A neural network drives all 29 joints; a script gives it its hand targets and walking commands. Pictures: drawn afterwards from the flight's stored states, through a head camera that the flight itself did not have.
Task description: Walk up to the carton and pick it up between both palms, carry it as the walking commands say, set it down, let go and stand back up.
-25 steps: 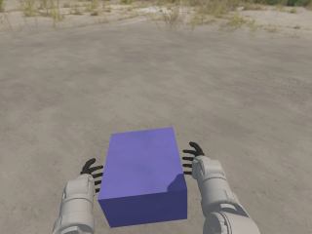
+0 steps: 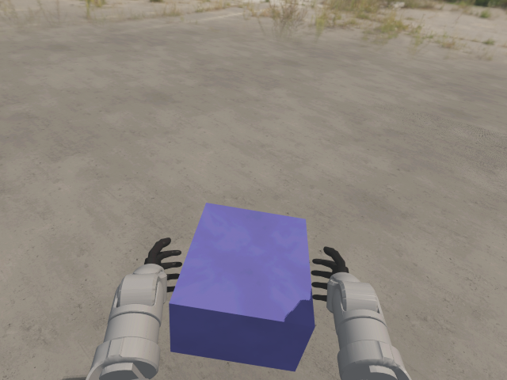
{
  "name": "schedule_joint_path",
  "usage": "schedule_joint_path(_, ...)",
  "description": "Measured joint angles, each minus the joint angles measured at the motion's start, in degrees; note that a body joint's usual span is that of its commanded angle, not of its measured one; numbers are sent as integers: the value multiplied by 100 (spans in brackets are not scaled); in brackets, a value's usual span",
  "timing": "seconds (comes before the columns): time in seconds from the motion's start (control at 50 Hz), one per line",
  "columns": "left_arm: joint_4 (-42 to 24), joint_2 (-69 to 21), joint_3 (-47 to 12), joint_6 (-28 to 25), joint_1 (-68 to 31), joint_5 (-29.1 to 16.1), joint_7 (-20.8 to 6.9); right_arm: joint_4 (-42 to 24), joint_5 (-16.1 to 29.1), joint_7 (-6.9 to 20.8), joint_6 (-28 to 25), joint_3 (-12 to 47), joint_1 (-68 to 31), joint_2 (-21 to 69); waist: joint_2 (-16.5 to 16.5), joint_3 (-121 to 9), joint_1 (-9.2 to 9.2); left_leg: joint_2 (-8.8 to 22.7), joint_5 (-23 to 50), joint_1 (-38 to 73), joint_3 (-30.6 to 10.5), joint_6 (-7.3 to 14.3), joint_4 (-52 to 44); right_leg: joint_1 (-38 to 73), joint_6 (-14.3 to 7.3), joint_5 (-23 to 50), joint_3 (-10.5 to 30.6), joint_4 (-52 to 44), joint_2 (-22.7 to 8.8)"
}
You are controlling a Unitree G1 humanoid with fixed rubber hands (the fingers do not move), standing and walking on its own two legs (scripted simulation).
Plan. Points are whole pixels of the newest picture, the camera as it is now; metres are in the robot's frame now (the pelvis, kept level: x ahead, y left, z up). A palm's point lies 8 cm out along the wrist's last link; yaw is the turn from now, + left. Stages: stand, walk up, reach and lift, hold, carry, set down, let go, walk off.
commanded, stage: carry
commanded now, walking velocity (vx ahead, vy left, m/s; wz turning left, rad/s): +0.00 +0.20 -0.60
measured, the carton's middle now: (245, 277) +0.36 +0.01 -0.06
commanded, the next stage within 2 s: none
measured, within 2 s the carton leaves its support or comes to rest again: neither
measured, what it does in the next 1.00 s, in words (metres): steps to the left, turning right: right foot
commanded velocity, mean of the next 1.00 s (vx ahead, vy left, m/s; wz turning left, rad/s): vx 0.00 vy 0.20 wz -0.60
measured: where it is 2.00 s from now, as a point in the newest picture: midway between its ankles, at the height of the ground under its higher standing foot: outside the picture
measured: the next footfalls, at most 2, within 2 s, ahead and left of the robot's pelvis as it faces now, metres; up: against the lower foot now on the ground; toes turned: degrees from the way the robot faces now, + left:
right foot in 0.74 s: +0.03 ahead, +0.01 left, +0.00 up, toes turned -28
left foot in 1.28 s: +0.08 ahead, +0.29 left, +0.00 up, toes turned -33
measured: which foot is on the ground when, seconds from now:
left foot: down 0.00-0.76, up 0.78-1.00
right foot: down 0.00-0.46, up 0.48-0.72, down 0.74-1.00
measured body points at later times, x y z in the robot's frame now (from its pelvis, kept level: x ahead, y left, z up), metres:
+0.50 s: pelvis -0.02 +0.06 -0.02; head -0.04 +0.09 +0.43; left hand +0.30 +0.15 +0.06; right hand +0.24 -0.16 +0.09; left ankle -0.01 +0.13 -0.74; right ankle +0.00 -0.11 -0.73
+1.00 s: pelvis -0.04 +0.11 -0.02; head +0.00 +0.06 +0.42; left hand +0.30 +0.09 +0.03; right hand +0.15 -0.18 +0.02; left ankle +0.01 +0.30 -0.67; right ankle +0.00 +0.03 -0.74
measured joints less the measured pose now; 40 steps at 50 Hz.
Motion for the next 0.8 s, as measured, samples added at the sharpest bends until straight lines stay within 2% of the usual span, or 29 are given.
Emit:
schedule_joint_path(0.04,-344,-2,-383,23,194,-1,198,-208,84,386,166,297,404,-165,60,182,-2,0,15,2,0,0,-5,57,0,92,6,-125,0)
schedule_joint_path(0.06,-455,-21,-549,43,200,-1,282,-375,169,481,287,344,560,-217,110,273,-3,-5,-4,-56,8,3,74,26,1,118,12,-111,-1)
schedule_joint_path(0.1,-827,-77,-783,176,112,2,354,-837,290,473,616,345,648,-248,246,524,-3,-22,-125,-270,91,48,394,-141,36,78,87,51,2)
schedule_joint_path(0.16,-1540,-318,-836,316,-31,4,419,-1923,364,208,1074,396,644,-243,490,841,-4,-35,-249,-604,290,131,746,-495,115,66,280,308,13)
schedule_joint_path(0.24,-2826,-740,-681,579,-64,5,445,-3638,674,-467,1757,474,379,-171,668,1035,-3,-68,-353,-1073,573,262,1115,-1085,145,3,535,760,14)
schedule_joint_path(0.3,-3291,-762,-676,983,-65,-25,412,-4323,686,-612,2074,472,58,-102,717,943,-1,-66,-419,-1282,649,302,1286,-1293,214,-33,597,889,18)
schedule_joint_path(0.36,-3362,-746,-597,1585,-54,-25,380,-4397,688,-677,2322,529,-51,-68,631,656,-2,-66,-571,-1371,695,303,1367,-1370,269,-33,639,895,16)
schedule_joint_path(0.42,-3381,-728,-547,2168,-5,-27,447,-4165,687,-741,2656,549,-34,-40,310,328,-4,-65,-864,-1372,912,303,1349,-1456,315,-24,833,894,5)
schedule_joint_path(0.46,-3395,-718,-617,2508,-3,-28,573,-4055,687,-741,2826,550,23,-66,68,112,-5,-68,-369,-1373,1043,325,1147,-1565,350,-20,948,929,5)
schedule_joint_path(0.48,-3426,-685,-660,2649,-1,-27,615,-4005,688,-741,2881,557,25,-66,-24,65,-7,-64,-315,-1370,1113,378,1142,-1692,351,-275,931,1203,7)
schedule_joint_path(0.52,-3492,-591,-700,2870,-1,-26,628,-3893,691,-741,2956,582,-17,-49,-92,5,-7,5,-427,-1368,1283,466,1184,-2122,353,-872,563,2269,-2)
schedule_joint_path(0.58,-3511,-547,-696,3018,-2,-26,638,-3799,694,-741,3021,584,-53,-34,-59,-77,-4,134,-533,-1372,1574,521,1219,-2531,352,-972,-48,3138,-47)
schedule_joint_path(0.68,-3551,-547,-682,3041,-1,-36,637,-3840,694,-755,3069,584,-88,-24,11,-18,-3,140,-704,-1376,2189,601,1409,-2498,351,-977,-537,3124,-85)
schedule_joint_path(0.74,-3554,-549,-681,3060,-1,-49,638,-3853,694,-766,3094,584,-84,-26,175,104,1,135,-968,-1388,2573,642,1767,-2010,349,-985,-665,2349,-90)
schedule_joint_path(0.76,-3535,-595,-689,3048,0,-50,659,-3872,694,-766,3097,582,-57,-61,295,168,-5,184,-1086,-1413,2633,644,1947,-1947,16,-973,-659,2246,-40)
schedule_joint_path(0.78,-3479,-694,-723,3029,1,-51,733,-3918,694,-760,3100,582,42,-129,405,234,-4,192,-1277,-1473,2536,550,2159,-1939,-282,-953,-680,2281,-16)
schedule_joint_path(0.8,-3439,-750,-775,3052,0,-51,814,-3946,703,-754,3116,583,136,-177,456,289,1,158,-1504,-1596,2305,435,2476,-1935,-481,-916,-693,2284,-18)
